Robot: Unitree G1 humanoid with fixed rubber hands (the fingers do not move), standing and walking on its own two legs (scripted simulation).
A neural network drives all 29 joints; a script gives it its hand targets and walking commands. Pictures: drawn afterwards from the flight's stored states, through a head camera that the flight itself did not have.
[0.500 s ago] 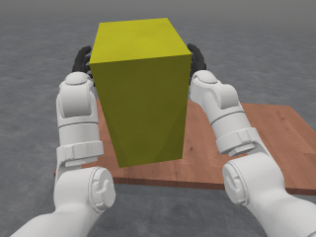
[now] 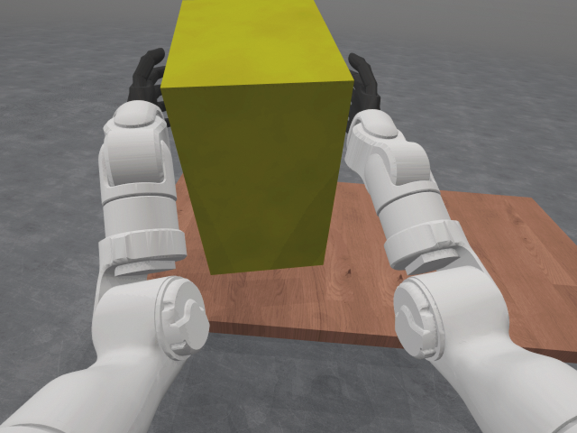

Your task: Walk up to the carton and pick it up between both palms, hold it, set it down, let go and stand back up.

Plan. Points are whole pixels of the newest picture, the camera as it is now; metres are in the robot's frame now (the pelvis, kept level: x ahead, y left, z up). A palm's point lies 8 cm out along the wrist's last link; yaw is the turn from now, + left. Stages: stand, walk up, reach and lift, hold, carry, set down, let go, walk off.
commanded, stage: set down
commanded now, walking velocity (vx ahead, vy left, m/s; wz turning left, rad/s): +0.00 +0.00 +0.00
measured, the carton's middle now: (259, 144) +0.41 +0.01 +0.26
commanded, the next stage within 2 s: none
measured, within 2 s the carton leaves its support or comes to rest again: neither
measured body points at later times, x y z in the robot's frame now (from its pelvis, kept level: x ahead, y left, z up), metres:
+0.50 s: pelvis +0.01 +0.01 +0.00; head -0.03 +0.06 +0.44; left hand +0.42 +0.14 +0.24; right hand +0.40 -0.12 +0.23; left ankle +0.02 +0.11 -0.75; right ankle -0.01 -0.11 -0.75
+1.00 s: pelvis +0.01 +0.01 +0.00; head -0.02 +0.06 +0.45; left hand +0.43 +0.14 +0.21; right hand +0.41 -0.12 +0.21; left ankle +0.02 +0.11 -0.75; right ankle -0.01 -0.10 -0.75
